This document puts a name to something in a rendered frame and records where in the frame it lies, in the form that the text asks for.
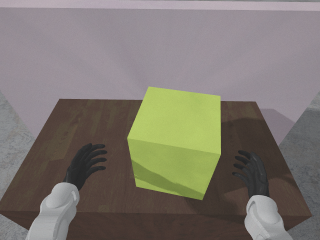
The left robot forearm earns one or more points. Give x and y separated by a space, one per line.
57 210

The carton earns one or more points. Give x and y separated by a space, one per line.
175 141

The right robot hand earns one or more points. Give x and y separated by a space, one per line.
256 180

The left robot hand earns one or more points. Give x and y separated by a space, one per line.
80 168

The pedestal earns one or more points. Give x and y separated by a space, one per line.
112 207

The right robot forearm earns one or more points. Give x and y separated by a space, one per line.
263 222

